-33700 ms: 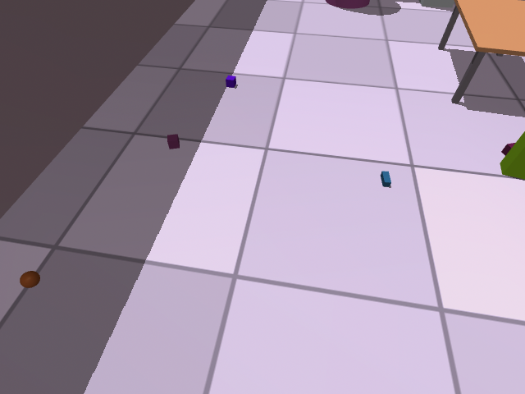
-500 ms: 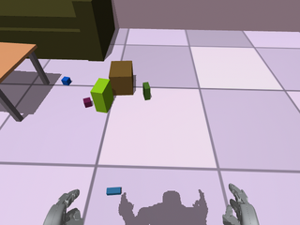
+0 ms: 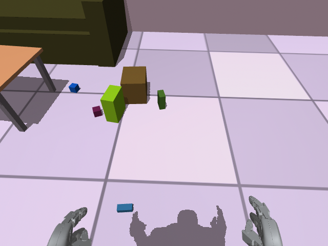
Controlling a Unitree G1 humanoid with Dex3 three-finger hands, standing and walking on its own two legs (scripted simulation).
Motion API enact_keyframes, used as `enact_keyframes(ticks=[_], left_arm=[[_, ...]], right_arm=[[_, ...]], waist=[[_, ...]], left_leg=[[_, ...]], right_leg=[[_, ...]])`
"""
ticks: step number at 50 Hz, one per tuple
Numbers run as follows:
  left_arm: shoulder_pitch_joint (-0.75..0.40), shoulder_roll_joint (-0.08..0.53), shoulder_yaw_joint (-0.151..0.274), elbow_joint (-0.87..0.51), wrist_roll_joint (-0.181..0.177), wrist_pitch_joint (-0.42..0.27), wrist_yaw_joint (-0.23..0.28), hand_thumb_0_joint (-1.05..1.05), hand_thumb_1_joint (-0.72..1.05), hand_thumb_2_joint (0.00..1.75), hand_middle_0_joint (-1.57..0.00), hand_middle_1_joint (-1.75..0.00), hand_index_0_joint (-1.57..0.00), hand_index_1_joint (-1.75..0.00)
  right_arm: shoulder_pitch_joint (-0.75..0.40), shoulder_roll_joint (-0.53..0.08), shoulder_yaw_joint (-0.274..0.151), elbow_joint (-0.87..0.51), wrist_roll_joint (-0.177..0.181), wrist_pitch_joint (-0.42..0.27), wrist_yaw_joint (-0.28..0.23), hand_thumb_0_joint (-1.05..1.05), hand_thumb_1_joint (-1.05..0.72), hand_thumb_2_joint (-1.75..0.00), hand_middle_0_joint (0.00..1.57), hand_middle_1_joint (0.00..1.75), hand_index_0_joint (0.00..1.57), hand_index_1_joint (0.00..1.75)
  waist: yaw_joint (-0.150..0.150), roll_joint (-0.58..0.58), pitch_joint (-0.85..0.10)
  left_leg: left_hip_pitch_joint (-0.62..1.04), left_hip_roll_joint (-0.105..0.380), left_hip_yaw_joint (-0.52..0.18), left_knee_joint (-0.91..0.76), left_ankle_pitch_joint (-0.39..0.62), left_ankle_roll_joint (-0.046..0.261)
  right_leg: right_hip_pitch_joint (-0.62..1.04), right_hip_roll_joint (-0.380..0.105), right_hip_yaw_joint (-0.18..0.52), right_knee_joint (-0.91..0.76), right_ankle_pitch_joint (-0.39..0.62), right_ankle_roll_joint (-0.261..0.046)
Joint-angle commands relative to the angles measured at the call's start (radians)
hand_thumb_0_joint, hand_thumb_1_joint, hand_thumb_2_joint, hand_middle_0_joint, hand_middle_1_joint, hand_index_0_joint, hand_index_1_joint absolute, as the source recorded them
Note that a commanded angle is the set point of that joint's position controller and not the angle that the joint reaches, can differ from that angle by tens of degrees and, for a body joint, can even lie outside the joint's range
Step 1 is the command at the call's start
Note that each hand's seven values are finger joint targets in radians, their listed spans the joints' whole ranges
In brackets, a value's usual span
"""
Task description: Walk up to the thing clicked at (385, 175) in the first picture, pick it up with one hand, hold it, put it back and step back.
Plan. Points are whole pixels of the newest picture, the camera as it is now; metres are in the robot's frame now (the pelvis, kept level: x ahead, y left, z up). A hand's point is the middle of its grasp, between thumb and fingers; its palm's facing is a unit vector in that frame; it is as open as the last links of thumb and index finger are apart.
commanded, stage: home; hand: left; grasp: from above
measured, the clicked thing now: (124, 208) +0.46 +0.22 -0.70
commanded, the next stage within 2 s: stand in 0.80 s
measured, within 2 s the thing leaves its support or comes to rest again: neither
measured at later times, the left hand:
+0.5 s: hand (89, 238) +0.17 +0.18 -0.04, palm faces +0.04 -0.98 -0.20, open 7.4 cm
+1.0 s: hand (85, 241) +0.17 +0.20 -0.07, palm faces +0.00 -0.95 -0.30, open 7.4 cm
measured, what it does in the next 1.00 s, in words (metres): stands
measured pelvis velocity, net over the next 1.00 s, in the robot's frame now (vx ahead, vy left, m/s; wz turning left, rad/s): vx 0.00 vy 0.00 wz -0.01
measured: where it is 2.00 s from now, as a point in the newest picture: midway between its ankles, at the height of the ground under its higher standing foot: outside the picture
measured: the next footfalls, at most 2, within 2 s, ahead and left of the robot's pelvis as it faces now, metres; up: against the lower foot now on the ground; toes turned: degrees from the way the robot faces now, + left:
none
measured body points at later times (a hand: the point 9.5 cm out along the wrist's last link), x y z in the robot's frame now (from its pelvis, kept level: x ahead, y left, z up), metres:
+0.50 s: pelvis +0.01 +0.00 +0.00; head +0.02 +0.00 +0.45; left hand +0.16 +0.23 -0.03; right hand +0.17 -0.24 -0.07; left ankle +0.01 +0.13 -0.68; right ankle +0.01 -0.14 -0.68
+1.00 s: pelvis +0.00 +0.00 +0.01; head +0.03 +0.00 +0.46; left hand +0.17 +0.25 -0.05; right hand +0.16 -0.25 -0.09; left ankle +0.01 +0.13 -0.68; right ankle +0.01 -0.14 -0.68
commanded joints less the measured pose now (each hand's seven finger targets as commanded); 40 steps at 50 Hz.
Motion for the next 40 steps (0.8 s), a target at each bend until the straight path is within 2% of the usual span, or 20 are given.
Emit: enact_keyframes(ticks=[1,4,12,16,18,24,25,28,29,32,33,34,36,37,40], left_arm=[[-0.029,0.104,0.064,-0.191,0.010,-0.051,0.009,0.00,0.90,0.90,-0.20,-0.30,-0.20,-0.30],[-0.031,0.105,0.062,-0.193,0.009,-0.052,0.010,0.00,0.90,0.90,-0.20,-0.30,-0.20,-0.30],[-0.032,0.109,0.066,-0.197,0.009,-0.055,0.011,0.00,0.90,0.90,-0.20,-0.30,-0.20,-0.30],[-0.017,0.109,0.067,-0.206,0.009,-0.057,0.012,0.00,0.90,0.90,-0.20,-0.30,-0.20,-0.30],[-0.024,0.102,0.060,-0.185,0.008,-0.055,0.010,0.00,0.90,0.90,-0.20,-0.30,-0.20,-0.30],[-0.026,0.112,0.071,-0.202,0.008,-0.055,0.012,0.00,0.90,0.90,-0.20,-0.30,-0.20,-0.30],[-0.017,0.102,0.061,-0.184,0.006,-0.053,0.010,0.00,0.90,0.90,-0.20,-0.30,-0.20,-0.30],[-0.023,0.113,0.073,-0.203,0.009,-0.056,0.013,0.00,0.90,0.90,-0.20,-0.30,-0.20,-0.30],[-0.017,0.103,0.061,-0.191,0.009,-0.056,0.012,0.00,0.90,0.90,-0.20,-0.30,-0.20,-0.30],[-0.032,0.128,0.083,-0.226,0.010,-0.062,0.015,0.00,0.90,0.90,-0.20,-0.30,-0.20,-0.30],[-0.023,0.113,0.062,-0.193,0.009,-0.058,0.013,0.00,0.90,0.90,-0.20,-0.30,-0.20,-0.30],[-0.026,0.118,0.069,-0.204,0.010,-0.056,0.014,0.00,0.90,0.90,-0.20,-0.30,-0.20,-0.30],[-0.007,0.095,0.052,-0.178,0.007,-0.053,0.011,0.00,0.90,0.90,-0.20,-0.30,-0.20,-0.30],[-0.009,0.095,0.052,-0.189,0.004,-0.052,0.010,0.00,0.90,0.90,-0.20,-0.30,-0.20,-0.30],[-0.037,0.116,0.068,-0.210,0.007,-0.055,0.012,0.00,0.90,0.90,-0.20,-0.30,-0.20,-0.30]], right_arm=[[-0.072,-0.117,-0.048,-0.162,-0.002,-0.061,-0.019,0.00,-0.90,-0.90,0.20,0.30,0.20,0.30],[-0.066,-0.117,-0.050,-0.162,-0.003,-0.060,-0.019,0.00,-0.90,-0.90,0.20,0.30,0.20,0.30],[-0.071,-0.118,-0.048,-0.163,-0.002,-0.056,-0.019,0.00,-0.90,-0.90,0.20,0.30,0.20,0.30],[-0.060,-0.121,-0.052,-0.158,-0.003,-0.054,-0.018,0.00,-0.90,-0.90,0.20,0.30,0.20,0.30],[-0.060,-0.121,-0.052,-0.160,-0.003,-0.052,-0.016,0.00,-0.90,-0.90,0.20,0.30,0.20,0.30],[-0.062,-0.118,-0.052,-0.162,-0.002,-0.051,-0.016,0.00,-0.90,-0.90,0.20,0.30,0.20,0.30],[-0.060,-0.120,-0.052,-0.160,-0.002,-0.050,-0.015,0.00,-0.90,-0.90,0.20,0.30,0.20,0.30],[-0.061,-0.117,-0.053,-0.161,-0.002,-0.047,-0.015,0.00,-0.90,-0.90,0.20,0.30,0.20,0.30],[-0.057,-0.120,-0.053,-0.163,-0.002,-0.046,-0.014,0.00,-0.90,-0.90,0.20,0.30,0.20,0.30],[-0.054,-0.117,-0.056,-0.161,-0.003,-0.043,-0.014,0.00,-0.90,-0.90,0.20,0.30,0.20,0.30],[-0.055,-0.119,-0.053,-0.157,-0.002,-0.041,-0.014,0.00,-0.90,-0.90,0.20,0.30,0.20,0.30],[-0.056,-0.120,-0.053,-0.162,-0.002,-0.041,-0.014,0.00,-0.90,-0.90,0.20,0.30,0.20,0.30],[-0.056,-0.118,-0.053,-0.160,-0.003,-0.040,-0.012,0.00,-0.90,-0.90,0.20,0.30,0.20,0.30],[-0.057,-0.119,-0.053,-0.167,-0.002,-0.039,-0.012,0.00,-0.90,-0.90,0.20,0.30,0.20,0.30],[-0.060,-0.121,-0.054,-0.170,-0.001,-0.037,-0.011,0.00,-0.90,-0.90,0.20,0.30,0.20,0.30]], waist=[[-0.005,-0.007,-0.066],[-0.011,-0.025,-0.076],[-0.008,-0.010,-0.066],[-0.004,0.006,-0.096],[-0.011,-0.002,-0.066],[-0.007,-0.008,-0.082],[-0.009,-0.016,-0.075],[-0.005,0.000,-0.087],[-0.007,-0.003,-0.091],[-0.002,-0.016,-0.108],[-0.011,-0.019,-0.082],[-0.008,-0.015,-0.079],[-0.013,-0.022,-0.080],[-0.015,-0.018,-0.100],[-0.010,-0.015,-0.076]], left_leg=[[0.083,-0.035,0.022,-0.180,0.147,0.027],[0.079,-0.037,0.024,-0.168,0.173,0.029],[0.081,-0.031,0.015,-0.180,0.156,0.026],[0.101,-0.028,0.014,-0.178,0.211,0.022],[0.092,-0.027,0.013,-0.179,0.205,0.022],[0.092,-0.031,0.019,-0.168,0.207,0.025],[0.090,-0.032,0.021,-0.168,0.205,0.026],[0.099,-0.027,0.015,-0.171,0.229,0.022],[0.100,-0.030,0.017,-0.170,0.230,0.023],[0.103,-0.031,0.022,-0.155,0.253,0.025],[0.098,-0.033,0.025,-0.156,0.241,0.027],[0.097,-0.034,0.028,-0.153,0.238,0.028],[0.097,-0.033,0.026,-0.153,0.239,0.027],[0.100,-0.034,0.024,-0.153,0.243,0.027],[0.083,-0.035,0.025,-0.159,0.205,0.028]], right_leg=[[0.037,0.040,-0.030,-0.162,0.120,-0.025],[0.043,0.040,-0.027,-0.158,0.145,-0.023],[0.036,0.042,-0.031,-0.158,0.129,-0.024],[0.049,0.046,-0.032,-0.139,0.172,-0.029],[0.037,0.046,-0.032,-0.143,0.166,-0.027],[0.047,0.041,-0.028,-0.150,0.173,-0.026],[0.045,0.042,-0.028,-0.151,0.172,-0.025],[0.051,0.044,-0.030,-0.141,0.188,-0.028],[0.051,0.042,-0.028,-0.142,0.190,-0.027],[0.065,0.041,-0.029,-0.142,0.214,-0.025],[0.055,0.040,-0.027,-0.146,0.206,-0.024],[0.054,0.038,-0.024,-0.151,0.206,-0.024],[0.051,0.040,-0.027,-0.149,0.206,-0.024],[0.059,0.039,-0.026,-0.148,0.210,-0.024],[0.043,0.039,-0.027,-0.154,0.177,-0.023]])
